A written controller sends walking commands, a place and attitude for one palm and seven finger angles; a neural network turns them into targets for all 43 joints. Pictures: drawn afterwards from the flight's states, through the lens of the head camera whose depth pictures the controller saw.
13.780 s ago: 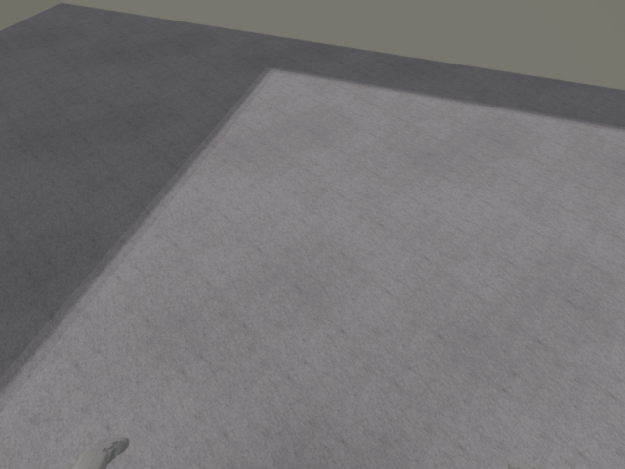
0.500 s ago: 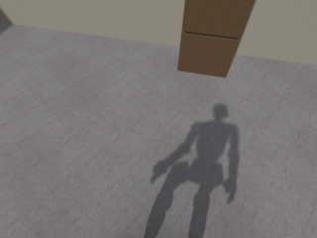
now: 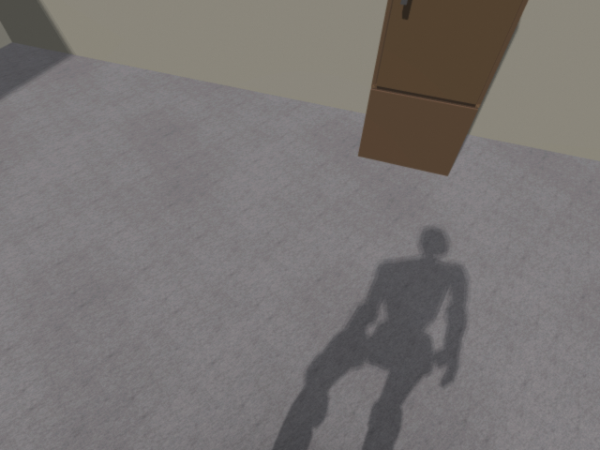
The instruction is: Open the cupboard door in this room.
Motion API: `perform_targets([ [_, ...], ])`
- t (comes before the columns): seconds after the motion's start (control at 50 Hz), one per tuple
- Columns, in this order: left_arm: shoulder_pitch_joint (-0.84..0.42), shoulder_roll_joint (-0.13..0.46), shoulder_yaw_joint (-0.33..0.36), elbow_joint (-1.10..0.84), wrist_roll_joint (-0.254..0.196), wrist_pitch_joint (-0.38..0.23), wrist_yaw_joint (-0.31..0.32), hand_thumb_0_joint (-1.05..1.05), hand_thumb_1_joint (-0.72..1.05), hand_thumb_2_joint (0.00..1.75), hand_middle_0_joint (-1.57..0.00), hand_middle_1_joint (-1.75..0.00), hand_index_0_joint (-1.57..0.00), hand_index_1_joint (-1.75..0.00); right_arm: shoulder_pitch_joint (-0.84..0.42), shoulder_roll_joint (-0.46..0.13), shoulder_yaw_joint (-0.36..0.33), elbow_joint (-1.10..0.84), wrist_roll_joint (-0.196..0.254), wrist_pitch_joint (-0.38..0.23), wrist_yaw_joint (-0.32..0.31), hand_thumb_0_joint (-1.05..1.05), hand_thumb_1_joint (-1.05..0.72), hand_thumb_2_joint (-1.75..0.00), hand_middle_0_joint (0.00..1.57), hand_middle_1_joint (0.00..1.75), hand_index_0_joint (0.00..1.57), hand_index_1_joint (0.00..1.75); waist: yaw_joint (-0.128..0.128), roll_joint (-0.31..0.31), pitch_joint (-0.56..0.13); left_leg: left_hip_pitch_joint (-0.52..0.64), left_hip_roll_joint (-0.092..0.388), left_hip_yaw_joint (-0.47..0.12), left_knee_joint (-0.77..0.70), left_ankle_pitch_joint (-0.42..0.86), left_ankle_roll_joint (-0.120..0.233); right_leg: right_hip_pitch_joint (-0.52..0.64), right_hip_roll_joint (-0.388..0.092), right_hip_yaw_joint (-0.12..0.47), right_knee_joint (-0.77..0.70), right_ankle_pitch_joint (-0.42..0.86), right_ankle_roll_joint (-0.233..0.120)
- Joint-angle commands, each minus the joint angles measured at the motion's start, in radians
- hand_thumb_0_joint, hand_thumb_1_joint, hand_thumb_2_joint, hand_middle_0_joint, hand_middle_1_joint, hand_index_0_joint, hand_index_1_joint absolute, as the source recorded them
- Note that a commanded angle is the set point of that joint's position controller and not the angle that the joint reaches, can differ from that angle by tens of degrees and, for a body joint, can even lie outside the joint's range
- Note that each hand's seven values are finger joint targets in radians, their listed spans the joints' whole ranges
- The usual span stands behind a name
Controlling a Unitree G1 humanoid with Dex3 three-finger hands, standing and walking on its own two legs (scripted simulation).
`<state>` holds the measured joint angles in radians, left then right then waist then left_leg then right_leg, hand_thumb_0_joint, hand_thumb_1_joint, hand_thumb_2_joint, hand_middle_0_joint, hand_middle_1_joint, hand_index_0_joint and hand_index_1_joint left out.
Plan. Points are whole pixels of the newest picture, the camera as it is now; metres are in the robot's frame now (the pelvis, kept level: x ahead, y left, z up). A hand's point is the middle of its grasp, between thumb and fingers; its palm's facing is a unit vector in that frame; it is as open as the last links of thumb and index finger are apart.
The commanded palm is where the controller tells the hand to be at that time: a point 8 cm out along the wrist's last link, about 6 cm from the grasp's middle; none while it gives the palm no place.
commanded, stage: stand and wait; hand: left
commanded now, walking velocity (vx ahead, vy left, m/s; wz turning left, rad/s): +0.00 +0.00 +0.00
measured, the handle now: out of the picture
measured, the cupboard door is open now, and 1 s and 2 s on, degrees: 0 0 0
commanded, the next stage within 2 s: turn or walk to find it in 0.84 s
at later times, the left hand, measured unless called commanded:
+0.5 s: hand out of the picture -0.01 +0.22 -0.17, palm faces -0.01 -0.98 -0.22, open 7.4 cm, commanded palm none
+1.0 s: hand out of the picture +0.02 +0.25 -0.17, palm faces +0.00 -0.96 -0.29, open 7.4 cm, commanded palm none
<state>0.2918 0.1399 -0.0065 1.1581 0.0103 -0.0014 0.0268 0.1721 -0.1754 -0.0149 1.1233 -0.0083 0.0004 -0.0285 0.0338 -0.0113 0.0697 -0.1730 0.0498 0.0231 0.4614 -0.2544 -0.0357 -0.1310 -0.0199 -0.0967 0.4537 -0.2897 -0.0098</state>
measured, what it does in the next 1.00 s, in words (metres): stands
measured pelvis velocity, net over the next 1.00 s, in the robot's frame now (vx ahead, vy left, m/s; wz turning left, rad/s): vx -0.02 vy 0.03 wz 0.00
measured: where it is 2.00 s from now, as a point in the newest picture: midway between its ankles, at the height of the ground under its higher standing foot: outside the picture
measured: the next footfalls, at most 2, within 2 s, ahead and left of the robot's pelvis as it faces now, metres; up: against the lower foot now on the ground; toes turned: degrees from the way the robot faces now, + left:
right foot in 1.66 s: +0.01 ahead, -0.13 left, +0.00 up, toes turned +15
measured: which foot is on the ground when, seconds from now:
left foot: down 0.00-1.00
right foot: down 0.00-1.00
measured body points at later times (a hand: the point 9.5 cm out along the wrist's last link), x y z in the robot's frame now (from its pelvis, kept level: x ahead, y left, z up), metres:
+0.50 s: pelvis -0.02 +0.03 +0.00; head -0.01 +0.04 +0.45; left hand +0.00 +0.27 -0.15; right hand -0.04 -0.19 -0.15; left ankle +0.00 +0.14 -0.74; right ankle -0.03 -0.11 -0.74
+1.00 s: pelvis -0.02 +0.03 +0.00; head -0.01 +0.03 +0.45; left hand +0.02 +0.30 -0.14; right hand +0.04 -0.25 -0.14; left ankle +0.00 +0.14 -0.74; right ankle -0.03 -0.11 -0.74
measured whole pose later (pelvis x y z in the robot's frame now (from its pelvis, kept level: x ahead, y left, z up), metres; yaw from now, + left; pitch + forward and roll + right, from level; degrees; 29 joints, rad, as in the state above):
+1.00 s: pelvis -0.02 +0.03 +0.00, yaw +0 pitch -2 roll +0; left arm 0.19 0.27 0.01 1.12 0.02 0.00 0.02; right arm 0.16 -0.28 -0.02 1.10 -0.01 0.00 -0.01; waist 0.00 0.00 0.05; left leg -0.18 0.00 0.04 0.40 -0.19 0.01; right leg -0.15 -0.06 -0.08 0.40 -0.22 0.03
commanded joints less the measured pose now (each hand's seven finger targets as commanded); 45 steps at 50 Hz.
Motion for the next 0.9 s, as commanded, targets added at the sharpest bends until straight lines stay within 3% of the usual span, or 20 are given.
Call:
perform_targets([
  [0.0, 0.029, 0.132, 0.023, -0.034, -0.002, -0.016, 0.006, 0.00, 0.90, 0.90, -0.20, -0.30, -0.20, -0.30, 0.064, -0.107, -0.016, -0.016, 0.005, -0.017, -0.011, 0.00, -0.90, -0.90, 0.20, 0.30, 0.20, 0.30, -0.029, 0.041, -0.060, 0.079, 0.084, -0.047, -0.069, 0.279, 0.033, -0.025, -0.106, 0.093, -0.106, 0.253, 0.001],
  [0.16, 0.033, 0.127, 0.019, -0.029, -0.001, -0.011, 0.006, 0.00, 0.90, 0.90, -0.20, -0.30, -0.20, -0.30, 0.093, -0.102, -0.012, -0.007, 0.003, -0.022, -0.008, 0.00, -0.90, -0.90, 0.20, 0.30, 0.20, 0.30, -0.025, 0.012, 0.033, 0.009, 0.076, -0.058, -0.148, 0.120, 0.042, -0.050, -0.100, 0.096, -0.142, 0.108, 0.009],
  [0.44, 0.008, 0.165, 0.030, -0.055, 0.003, -0.011, 0.004, 0.00, 0.90, 0.90, -0.20, -0.30, -0.20, -0.30, 0.115, -0.139, -0.023, -0.007, 0.002, -0.033, -0.001, 0.00, -0.90, -0.90, 0.20, 0.30, 0.20, 0.30, -0.017, 0.020, 0.026, -0.045, 0.079, -0.093, -0.208, -0.011, 0.057, -0.034, -0.098, 0.090, -0.123, 0.079, 0.012],
  [0.84, -0.081, 0.288, 0.043, -0.072, 0.007, -0.028, -0.006, 0.00, 0.90, 0.90, -0.20, -0.30, -0.20, -0.30, 0.007, -0.263, -0.040, -0.049, 0.002, -0.038, 0.008, 0.00, -0.90, -0.90, 0.20, 0.30, 0.20, 0.30, -0.030, 0.017, -0.019, 0.018, 0.080, -0.089, -0.182, 0.069, 0.060, -0.043, -0.117, 0.116, -0.159, 0.107, 0.001],
  [0.88, -0.084, 0.271, 0.042, -0.075, 0.005, -0.022, -0.004, 0.00, 0.90, 0.90, -0.20, -0.30, -0.20, -0.30, 0.004, -0.240, -0.033, -0.054, 0.001, -0.031, 0.013, 0.00, -0.90, -0.90, 0.20, 0.30, 0.20, 0.30, -0.031, 0.022, -0.033, 0.009, 0.080, -0.091, -0.161, 0.120, 0.055, -0.034, -0.124, 0.099, -0.136, 0.121, 0.011],
])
